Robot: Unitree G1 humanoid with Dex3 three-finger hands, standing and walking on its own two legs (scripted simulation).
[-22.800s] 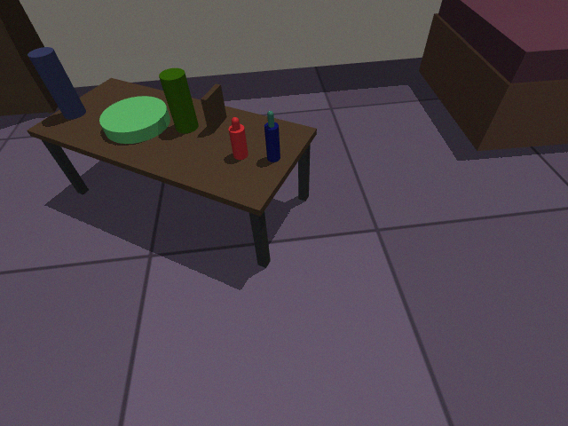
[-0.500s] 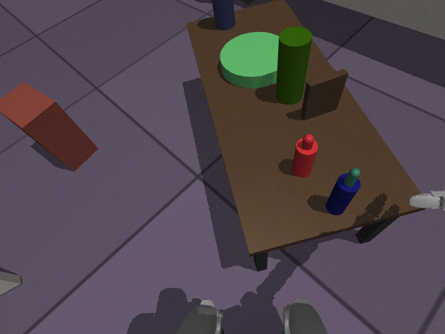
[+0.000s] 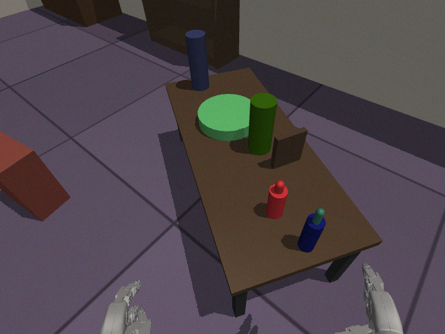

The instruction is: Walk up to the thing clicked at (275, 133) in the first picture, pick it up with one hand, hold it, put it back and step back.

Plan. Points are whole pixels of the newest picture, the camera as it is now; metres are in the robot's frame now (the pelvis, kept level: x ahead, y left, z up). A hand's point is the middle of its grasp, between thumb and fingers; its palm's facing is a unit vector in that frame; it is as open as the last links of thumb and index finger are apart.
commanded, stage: home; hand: right
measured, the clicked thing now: (312, 229) +0.45 -0.22 -0.24
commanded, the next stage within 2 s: none
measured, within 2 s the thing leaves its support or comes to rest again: neither
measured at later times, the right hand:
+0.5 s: hand out of the picture +0.16 -0.17 -0.09, palm faces +0.03 +0.95 -0.31, open 17.5 cm
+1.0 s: hand out of the picture +0.04 -0.26 -0.12, palm faces +0.00 +0.93 -0.37, open 17.5 cm
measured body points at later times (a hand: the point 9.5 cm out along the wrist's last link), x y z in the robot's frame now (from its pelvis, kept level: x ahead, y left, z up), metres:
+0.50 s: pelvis -0.01 +0.02 +0.00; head +0.01 +0.02 +0.45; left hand +0.15 +0.27 -0.10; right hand +0.16 -0.22 -0.06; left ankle -0.01 +0.15 -0.70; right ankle +0.01 -0.12 -0.70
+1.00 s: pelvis -0.01 -0.01 +0.03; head -0.02 +0.00 +0.48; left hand +0.07 +0.27 -0.10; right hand +0.04 -0.30 -0.09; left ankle -0.01 +0.15 -0.70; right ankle +0.01 -0.12 -0.70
